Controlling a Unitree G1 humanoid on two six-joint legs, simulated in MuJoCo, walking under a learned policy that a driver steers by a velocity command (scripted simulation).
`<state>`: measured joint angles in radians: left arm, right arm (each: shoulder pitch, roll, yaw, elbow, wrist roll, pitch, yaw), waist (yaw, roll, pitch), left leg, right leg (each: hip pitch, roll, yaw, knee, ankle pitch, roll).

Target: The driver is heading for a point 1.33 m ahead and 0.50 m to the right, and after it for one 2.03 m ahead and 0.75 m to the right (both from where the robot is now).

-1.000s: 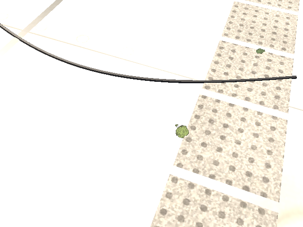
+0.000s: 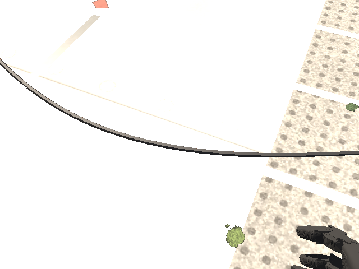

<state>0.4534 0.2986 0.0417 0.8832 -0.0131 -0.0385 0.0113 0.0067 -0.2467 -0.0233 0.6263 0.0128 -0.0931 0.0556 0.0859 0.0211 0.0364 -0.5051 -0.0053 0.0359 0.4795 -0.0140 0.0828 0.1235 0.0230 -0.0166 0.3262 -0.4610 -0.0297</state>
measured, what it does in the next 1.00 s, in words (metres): walks ahead, turning right: right foot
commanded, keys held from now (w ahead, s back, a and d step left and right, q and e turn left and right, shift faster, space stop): w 0.36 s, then w+e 0.64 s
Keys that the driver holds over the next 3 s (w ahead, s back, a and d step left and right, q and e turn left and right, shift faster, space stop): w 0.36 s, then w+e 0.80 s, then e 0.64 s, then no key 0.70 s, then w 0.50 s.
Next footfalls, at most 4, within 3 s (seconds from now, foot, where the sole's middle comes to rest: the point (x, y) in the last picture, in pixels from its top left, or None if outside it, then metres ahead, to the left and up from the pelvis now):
0.52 right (243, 266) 0.46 -0.14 -0.76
1.02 left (203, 187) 0.77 0.01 -0.76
1.48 right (281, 175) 0.85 -0.31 -0.76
1.94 left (235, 147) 0.98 -0.12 -0.76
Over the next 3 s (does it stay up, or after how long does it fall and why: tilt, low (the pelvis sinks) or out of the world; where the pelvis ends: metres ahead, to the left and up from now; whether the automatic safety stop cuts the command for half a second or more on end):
stays up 0.93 -0.24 0.03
